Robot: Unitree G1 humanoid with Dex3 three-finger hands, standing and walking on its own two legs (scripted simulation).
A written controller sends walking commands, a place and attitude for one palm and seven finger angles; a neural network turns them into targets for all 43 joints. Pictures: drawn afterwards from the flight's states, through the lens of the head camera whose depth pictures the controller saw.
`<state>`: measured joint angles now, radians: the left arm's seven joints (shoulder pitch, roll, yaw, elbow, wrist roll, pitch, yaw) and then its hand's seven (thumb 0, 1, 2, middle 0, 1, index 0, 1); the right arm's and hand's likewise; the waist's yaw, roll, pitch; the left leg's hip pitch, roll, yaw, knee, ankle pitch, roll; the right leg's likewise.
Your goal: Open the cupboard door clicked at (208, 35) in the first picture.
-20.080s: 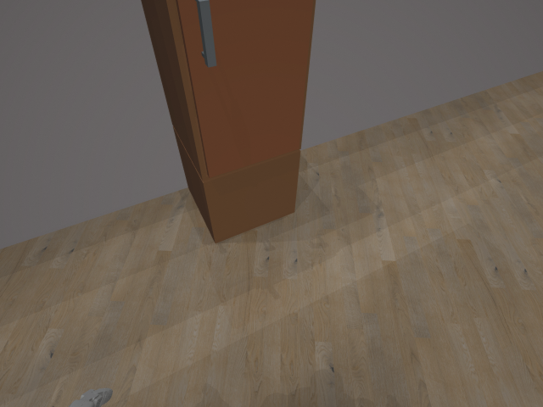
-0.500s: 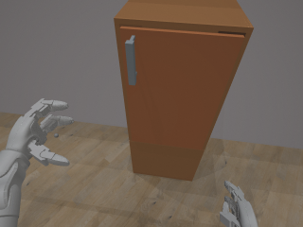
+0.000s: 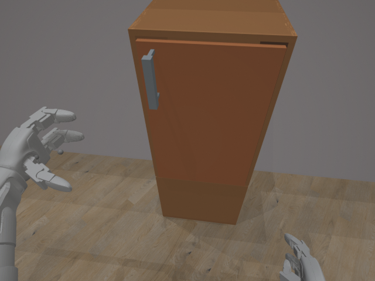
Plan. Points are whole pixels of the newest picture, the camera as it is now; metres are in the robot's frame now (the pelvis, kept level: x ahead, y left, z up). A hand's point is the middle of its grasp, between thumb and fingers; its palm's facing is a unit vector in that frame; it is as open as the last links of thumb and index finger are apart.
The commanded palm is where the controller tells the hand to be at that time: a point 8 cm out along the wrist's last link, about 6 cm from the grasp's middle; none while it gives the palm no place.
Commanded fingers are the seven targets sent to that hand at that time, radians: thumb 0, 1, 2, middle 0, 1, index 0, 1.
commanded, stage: raise the hand with hooked fingers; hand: left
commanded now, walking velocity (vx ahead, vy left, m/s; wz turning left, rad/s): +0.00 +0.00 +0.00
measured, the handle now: (152, 80) +0.57 +0.15 +0.16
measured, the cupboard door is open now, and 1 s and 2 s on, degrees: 0 0 0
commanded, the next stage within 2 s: move the hooked fingers beside the handle in 0.26 s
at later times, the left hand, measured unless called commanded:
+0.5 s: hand (76, 143) +0.31 +0.25 +0.17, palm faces +0.03 -1.00 -0.03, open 14.0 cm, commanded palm +0.29 +0.29 +0.18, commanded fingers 0.00 -0.50 0.30 -0.30 -1.20 -0.30 -1.20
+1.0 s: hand (98, 119) +0.38 +0.23 +0.17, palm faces -0.02 -1.00 -0.01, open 14.0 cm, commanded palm +0.36 +0.28 +0.17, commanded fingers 0.00 -0.50 0.30 -0.30 -1.20 -0.30 -1.20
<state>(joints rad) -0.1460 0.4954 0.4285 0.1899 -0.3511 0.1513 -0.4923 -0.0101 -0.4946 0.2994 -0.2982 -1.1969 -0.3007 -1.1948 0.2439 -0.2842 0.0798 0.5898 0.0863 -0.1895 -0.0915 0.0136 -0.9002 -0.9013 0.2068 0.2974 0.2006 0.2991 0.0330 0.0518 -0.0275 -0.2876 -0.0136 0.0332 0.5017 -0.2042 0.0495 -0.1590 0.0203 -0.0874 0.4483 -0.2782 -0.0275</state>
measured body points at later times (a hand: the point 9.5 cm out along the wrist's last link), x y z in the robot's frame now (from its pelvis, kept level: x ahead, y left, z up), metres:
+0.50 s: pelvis +0.01 -0.03 +0.00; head -0.01 -0.05 +0.45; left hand +0.30 +0.30 +0.17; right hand +0.20 -0.26 -0.08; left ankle +0.04 +0.08 -0.74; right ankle -0.02 -0.10 -0.74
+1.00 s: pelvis +0.01 -0.01 +0.00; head +0.02 -0.02 +0.45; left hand +0.38 +0.28 +0.17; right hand +0.15 -0.26 -0.09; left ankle +0.04 +0.09 -0.74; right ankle -0.02 -0.10 -0.74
